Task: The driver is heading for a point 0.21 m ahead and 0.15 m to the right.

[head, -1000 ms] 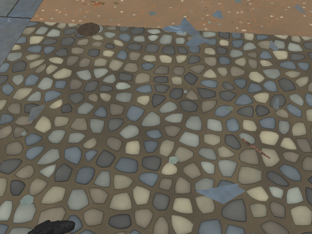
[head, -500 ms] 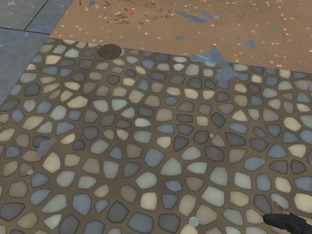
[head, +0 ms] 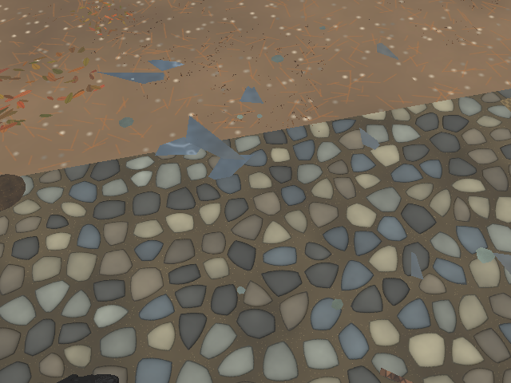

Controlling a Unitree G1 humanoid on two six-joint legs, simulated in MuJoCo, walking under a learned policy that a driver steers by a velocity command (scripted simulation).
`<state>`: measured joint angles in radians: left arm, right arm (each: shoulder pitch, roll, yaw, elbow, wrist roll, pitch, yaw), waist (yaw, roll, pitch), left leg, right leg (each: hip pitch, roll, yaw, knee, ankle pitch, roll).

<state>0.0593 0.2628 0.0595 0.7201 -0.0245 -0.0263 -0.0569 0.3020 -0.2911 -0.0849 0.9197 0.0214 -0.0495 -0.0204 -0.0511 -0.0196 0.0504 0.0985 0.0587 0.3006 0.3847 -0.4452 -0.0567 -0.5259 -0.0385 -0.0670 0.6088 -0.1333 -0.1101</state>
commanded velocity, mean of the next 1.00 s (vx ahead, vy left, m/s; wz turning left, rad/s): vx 0.13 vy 0.00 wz -0.14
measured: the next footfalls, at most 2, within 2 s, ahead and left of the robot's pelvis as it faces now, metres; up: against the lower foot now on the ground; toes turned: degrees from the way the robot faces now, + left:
left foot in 0.48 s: +0.34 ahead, +0.10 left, +0.00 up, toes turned -6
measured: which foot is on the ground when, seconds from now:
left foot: down 0.00-0.02, up 0.04-0.46, down 0.48-1.00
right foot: down 0.00-1.00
